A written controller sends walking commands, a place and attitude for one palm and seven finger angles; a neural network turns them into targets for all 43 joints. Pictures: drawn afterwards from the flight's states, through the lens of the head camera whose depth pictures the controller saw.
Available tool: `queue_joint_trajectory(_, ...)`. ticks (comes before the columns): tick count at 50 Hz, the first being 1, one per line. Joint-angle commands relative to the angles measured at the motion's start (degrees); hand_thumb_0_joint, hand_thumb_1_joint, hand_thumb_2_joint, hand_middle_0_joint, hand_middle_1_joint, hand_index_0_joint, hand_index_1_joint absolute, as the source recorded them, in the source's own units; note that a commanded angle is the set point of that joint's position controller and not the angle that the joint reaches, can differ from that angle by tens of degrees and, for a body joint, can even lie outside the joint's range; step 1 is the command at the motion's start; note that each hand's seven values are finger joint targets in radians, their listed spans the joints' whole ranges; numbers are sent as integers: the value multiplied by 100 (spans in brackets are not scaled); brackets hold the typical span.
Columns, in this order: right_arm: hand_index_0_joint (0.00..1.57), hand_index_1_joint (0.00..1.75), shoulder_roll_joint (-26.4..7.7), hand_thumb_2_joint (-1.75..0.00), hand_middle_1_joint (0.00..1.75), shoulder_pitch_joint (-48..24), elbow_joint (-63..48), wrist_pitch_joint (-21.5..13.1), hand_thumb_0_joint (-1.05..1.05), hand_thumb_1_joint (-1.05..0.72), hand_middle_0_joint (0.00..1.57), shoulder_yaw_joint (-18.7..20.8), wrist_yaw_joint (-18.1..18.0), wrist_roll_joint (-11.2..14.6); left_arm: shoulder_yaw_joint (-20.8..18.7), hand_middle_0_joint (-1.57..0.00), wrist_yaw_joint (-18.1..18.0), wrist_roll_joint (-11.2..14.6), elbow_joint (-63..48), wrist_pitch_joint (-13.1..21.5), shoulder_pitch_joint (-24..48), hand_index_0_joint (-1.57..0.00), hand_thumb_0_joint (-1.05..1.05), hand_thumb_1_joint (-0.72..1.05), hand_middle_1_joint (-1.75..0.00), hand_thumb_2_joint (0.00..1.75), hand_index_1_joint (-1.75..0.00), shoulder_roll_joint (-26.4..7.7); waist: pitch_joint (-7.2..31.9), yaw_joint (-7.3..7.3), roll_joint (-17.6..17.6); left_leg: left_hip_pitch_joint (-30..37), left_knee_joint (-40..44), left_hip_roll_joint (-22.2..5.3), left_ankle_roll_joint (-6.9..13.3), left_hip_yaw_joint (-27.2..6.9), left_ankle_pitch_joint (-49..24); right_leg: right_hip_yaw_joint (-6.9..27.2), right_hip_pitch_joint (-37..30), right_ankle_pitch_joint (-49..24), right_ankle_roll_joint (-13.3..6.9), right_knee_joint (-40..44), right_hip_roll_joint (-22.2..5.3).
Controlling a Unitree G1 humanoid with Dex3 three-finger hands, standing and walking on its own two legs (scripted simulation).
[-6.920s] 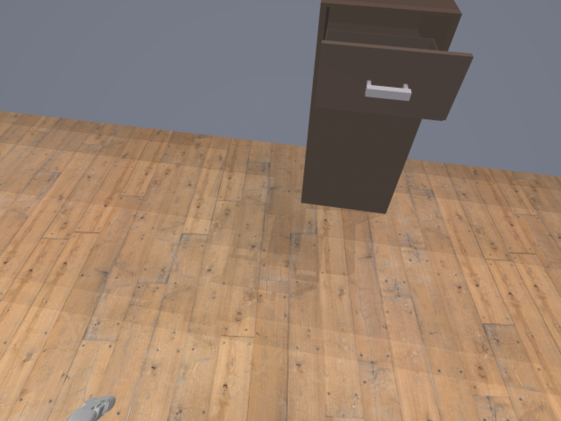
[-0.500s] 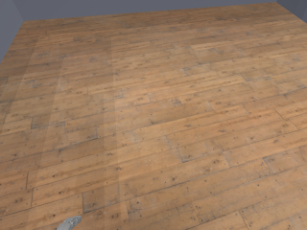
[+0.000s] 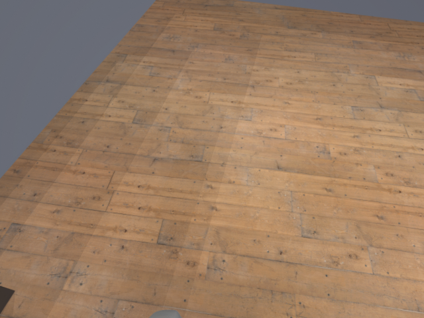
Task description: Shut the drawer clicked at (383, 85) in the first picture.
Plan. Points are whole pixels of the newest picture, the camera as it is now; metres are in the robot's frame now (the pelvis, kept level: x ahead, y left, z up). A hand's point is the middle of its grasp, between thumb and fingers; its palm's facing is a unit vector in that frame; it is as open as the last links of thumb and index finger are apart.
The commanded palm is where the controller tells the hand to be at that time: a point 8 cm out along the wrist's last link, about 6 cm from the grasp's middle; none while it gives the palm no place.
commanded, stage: turn to face it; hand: left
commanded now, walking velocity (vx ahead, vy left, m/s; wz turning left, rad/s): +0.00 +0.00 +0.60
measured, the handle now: out of the picture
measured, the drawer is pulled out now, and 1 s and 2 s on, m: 0.29 0.29 0.29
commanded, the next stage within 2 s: none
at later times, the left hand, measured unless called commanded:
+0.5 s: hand out of the picture +0.10 +0.22 -0.14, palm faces +0.26 -0.92 -0.28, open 7.4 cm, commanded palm none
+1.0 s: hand out of the picture -0.11 +0.22 -0.19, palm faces +0.60 -0.76 -0.24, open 7.4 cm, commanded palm none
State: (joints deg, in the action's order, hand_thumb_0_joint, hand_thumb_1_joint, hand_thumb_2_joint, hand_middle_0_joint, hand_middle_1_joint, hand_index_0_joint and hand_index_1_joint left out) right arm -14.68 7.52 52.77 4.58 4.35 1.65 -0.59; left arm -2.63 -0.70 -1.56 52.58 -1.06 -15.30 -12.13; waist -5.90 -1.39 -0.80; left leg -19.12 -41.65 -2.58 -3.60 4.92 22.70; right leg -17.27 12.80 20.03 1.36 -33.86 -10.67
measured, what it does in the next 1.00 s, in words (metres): steps on the spot, turning left: left foot, then right foot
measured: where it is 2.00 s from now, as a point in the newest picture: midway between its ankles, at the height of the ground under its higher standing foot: outside the picture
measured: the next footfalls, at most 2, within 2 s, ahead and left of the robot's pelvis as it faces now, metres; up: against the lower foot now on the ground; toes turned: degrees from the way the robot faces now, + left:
left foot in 0.04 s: +0.03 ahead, +0.13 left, +0.00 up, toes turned +7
right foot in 0.48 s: +0.09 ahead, -0.11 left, +0.00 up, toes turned +13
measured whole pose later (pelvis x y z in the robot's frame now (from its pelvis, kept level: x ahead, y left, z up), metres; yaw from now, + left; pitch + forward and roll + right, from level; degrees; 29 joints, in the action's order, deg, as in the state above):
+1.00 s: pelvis -0.01 +0.02 -0.01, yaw +35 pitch +0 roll +0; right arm -13.5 7.8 51.3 1.9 3.6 1.5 -0.6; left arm -4.0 -0.8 -0.9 53.0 -3.9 -14.4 -15.7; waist -5.9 -1.2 -3.7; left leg -18.7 -38.5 -0.5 2.5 4.8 19.0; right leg -9.1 20.9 31.7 4.7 -55.1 -10.5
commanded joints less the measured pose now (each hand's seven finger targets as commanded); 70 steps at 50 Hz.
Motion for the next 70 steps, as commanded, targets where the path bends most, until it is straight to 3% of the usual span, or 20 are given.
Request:
queue_joint_trajectory(1,20,30,-1118,-90,30,776,-393,-380,0,-90,20,239,-47,-60,-356,-20,-47,96,-448,35,-86,-20,0,90,-30,90,-30,-979,1612,467,554,2109,2059,-872,574,-1143,-2782,453,617,-1547,135,-1637,-433)
queue_joint_trajectory(2,20,30,-1683,-90,30,1117,-319,-383,0,-90,20,375,-106,-12,-213,-20,-14,105,-732,22,262,-20,0,90,-30,90,-30,-602,1526,675,1947,2615,1955,-2150,1329,-2730,-5540,759,2211,1887,500,-2718,270)
queue_joint_trajectory(3,20,30,-1621,-90,30,1314,-179,-338,0,-90,20,349,-125,0,-221,-20,-51,53,-777,-50,477,-20,0,90,-30,90,-30,-762,1587,691,1292,2473,1753,-2306,1649,-2293,-5578,1312,2235,1810,395,-3251,184)
queue_joint_trajectory(8,20,30,-1004,-90,30,136,-511,-390,0,-90,20,153,-220,-48,-282,-20,10,71,-485,-81,398,-20,0,90,-30,90,-30,-747,711,217,1046,1166,1984,-1067,1154,-1443,-4117,1595,1927,375,469,-3358,324)
queue_joint_trajectory(17,20,30,-1073,-90,30,390,-504,-338,0,-90,20,240,-187,-89,-223,-20,-26,103,-788,-47,828,-20,0,90,-30,90,-30,-614,790,352,1056,1079,1931,-967,1336,-2246,-3465,1632,1358,530,466,-1578,728)
queue_joint_trajectory(21,20,30,-1062,-90,30,204,-589,-309,0,-90,20,279,-184,-71,-223,-20,-51,147,-753,51,405,-20,0,90,-30,90,-30,-633,1000,121,1078,602,1414,-728,1145,-2495,-3683,1541,174,-159,383,21,984)
queue_joint_trajectory(22,20,30,-988,-90,30,152,-622,-311,0,-90,20,270,-172,-34,-248,-20,-62,140,-692,114,143,-20,0,90,-30,90,-30,-729,1110,-24,858,302,1115,-499,914,-2364,-3166,1555,-449,-854,369,906,870)
queue_joint_trajectory(23,20,30,-659,-90,30,308,-647,-327,0,-90,20,228,-139,28,-318,-20,-102,82,-669,192,-35,-20,0,90,-30,90,-30,-1104,1313,-85,-105,-627,400,-68,530,-1977,-1816,2319,-1548,-1282,145,1528,-11)
queue_joint_trajectory(24,20,30,-302,-90,30,331,-812,-324,0,-90,20,158,-123,32,-433,-20,-146,-6,-686,224,-142,-20,0,90,-30,90,-30,-1708,1293,-171,-1773,-1724,-1065,794,48,-851,1077,3938,-1902,-2360,-576,1690,-1684)
queue_joint_trajectory(25,20,30,-624,-90,30,252,-819,-276,0,-90,20,242,-145,-26,-390,-20,-161,49,-712,164,-145,-20,0,90,-30,90,-30,-1655,1202,-168,-1290,-1507,-2146,456,115,-1079,1349,3709,-1076,-2381,-988,1625,-1972)
queue_joint_trajectory(27,20,30,-566,-90,30,382,-521,-158,0,-90,20,274,-70,-66,-282,-20,-152,65,-841,157,618,-20,0,90,-30,90,-30,-1155,632,192,-1003,-1444,-2924,232,74,-1035,488,2885,-276,-1219,-787,1816,-1204)
queue_joint_trajectory(30,20,30,-471,-90,30,542,-338,-111,0,-90,20,226,23,-82,-175,-20,-125,57,-901,174,831,-20,0,90,-30,90,-30,-841,317,326,-955,-1427,-3079,72,-56,-693,-257,1783,-112,-1581,-570,1687,-708)
queue_joint_trajectory(41,20,30,-265,-90,30,-189,-508,-192,0,-90,20,39,43,-5,-322,-20,-118,-25,-519,98,-29,-20,0,90,-30,90,-30,-1239,688,-138,-1151,-686,-449,1,-58,70,226,1051,-964,-2969,-783,1030,-1125)
queue_joint_trajectory(44,20,30,-354,-90,30,163,-493,-267,0,-90,20,48,20,-8,-363,-20,-93,2,-433,56,45,-20,0,90,-30,90,-30,-1289,899,48,-1052,114,736,72,64,202,-396,769,-760,-2857,-524,367,-1136)
queue_joint_trajectory(45,20,30,-524,-90,30,489,-423,-309,0,-90,20,98,19,-27,-368,-20,-76,52,-452,27,64,-20,0,90,-30,90,-30,-1239,1103,247,-584,859,1510,79,135,99,-1204,594,-361,-2524,-275,-324,-993)
queue_joint_trajectory(47,20,30,-1652,-90,30,1294,-301,-388,0,-90,20,366,-80,-25,-206,-20,-24,104,-864,-22,375,-20,0,90,-30,90,-30,-587,1367,696,2157,2196,2100,-2104,1307,-2922,-4975,762,2158,2052,495,-2742,299)
queue_joint_trajectory(48,20,30,-1636,-90,30,1424,-167,-347,0,-90,20,345,-109,-19,-205,-20,-51,59,-892,-81,574,-20,0,90,-30,90,-30,-774,1415,707,1463,2049,1949,-2274,1611,-2573,-4748,1351,2143,1888,367,-3312,207)
queue_joint_trajectory(52,20,30,-1006,-90,30,348,-474,-401,0,-90,20,144,-227,-50,-282,-20,6,49,-537,-88,538,-20,0,90,-30,90,-30,-769,707,279,1083,1142,2156,-1149,1145,-1785,-3455,1656,2120,349,409,-3596,247)
queue_joint_trajectory(55,20,30,-952,-90,30,345,-510,-438,0,-90,20,130,-226,-22,-285,-20,16,48,-422,-88,302,-20,0,90,-30,90,-30,-779,906,201,868,1232,2213,-952,1092,-1619,-3410,1676,1922,8,474,-3397,357)
queue_joint_trajectory(70,20,30,-991,-90,30,624,-476,-305,0,-90,20,263,-203,-93,-204,-20,-93,143,-822,-15,758,-20,0,90,-30,90,-30,-606,1006,307,1026,818,1948,-764,1361,-3130,-3111,1803,718,463,334,-741,996)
